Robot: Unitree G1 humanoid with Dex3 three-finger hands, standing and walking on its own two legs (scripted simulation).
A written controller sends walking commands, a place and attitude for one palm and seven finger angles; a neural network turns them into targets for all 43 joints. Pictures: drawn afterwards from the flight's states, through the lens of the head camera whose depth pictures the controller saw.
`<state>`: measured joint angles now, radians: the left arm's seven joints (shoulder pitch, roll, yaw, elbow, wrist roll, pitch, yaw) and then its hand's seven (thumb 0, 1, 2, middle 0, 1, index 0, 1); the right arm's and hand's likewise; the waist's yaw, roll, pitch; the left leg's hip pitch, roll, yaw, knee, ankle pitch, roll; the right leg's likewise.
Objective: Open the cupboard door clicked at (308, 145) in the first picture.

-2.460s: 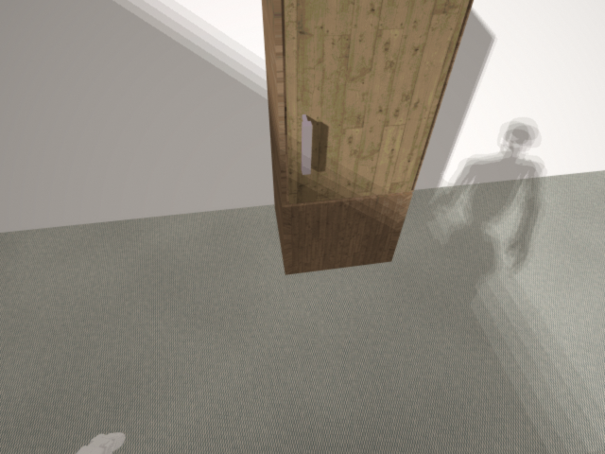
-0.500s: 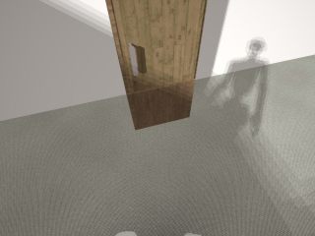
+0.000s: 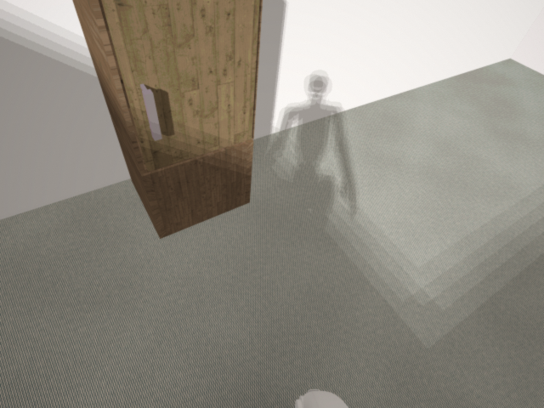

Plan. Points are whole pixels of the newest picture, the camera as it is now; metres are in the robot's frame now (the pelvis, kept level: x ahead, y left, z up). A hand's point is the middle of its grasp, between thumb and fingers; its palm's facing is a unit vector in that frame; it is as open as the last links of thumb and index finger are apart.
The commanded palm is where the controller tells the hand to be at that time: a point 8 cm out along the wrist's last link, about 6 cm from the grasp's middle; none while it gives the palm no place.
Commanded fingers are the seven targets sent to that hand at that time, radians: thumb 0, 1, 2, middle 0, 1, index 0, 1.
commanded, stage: walk to a spot facing it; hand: left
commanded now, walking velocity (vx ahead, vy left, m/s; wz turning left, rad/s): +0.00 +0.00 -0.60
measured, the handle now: (150, 112) +0.85 +0.43 -0.11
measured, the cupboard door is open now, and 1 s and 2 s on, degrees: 0 0 0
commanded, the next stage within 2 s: turn to face it in 1.50 s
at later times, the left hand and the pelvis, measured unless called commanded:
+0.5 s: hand out of the picture +0.14 +0.11 -0.16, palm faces -0.29 -0.93 -0.23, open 7.4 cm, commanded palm none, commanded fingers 0.00 0.90 0.90 -0.20 -0.30 -0.20 -0.30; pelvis +0.01 -0.06 +0.00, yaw -19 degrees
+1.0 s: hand (216, 306) +0.33 +0.13 -0.18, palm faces -0.46 -0.87 -0.17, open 7.4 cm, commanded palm none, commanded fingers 0.00 0.90 0.90 -0.20 -0.30 -0.20 -0.30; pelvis +0.20 -0.03 +0.00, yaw -34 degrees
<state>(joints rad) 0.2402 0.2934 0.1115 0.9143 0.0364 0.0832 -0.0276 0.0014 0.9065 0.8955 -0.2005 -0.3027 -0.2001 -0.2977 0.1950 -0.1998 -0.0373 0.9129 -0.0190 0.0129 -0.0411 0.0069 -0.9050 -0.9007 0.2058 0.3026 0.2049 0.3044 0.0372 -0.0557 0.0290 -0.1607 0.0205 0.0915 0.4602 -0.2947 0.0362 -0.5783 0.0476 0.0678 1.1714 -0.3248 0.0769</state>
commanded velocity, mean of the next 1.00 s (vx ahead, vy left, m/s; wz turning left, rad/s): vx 0.26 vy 0.00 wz -0.54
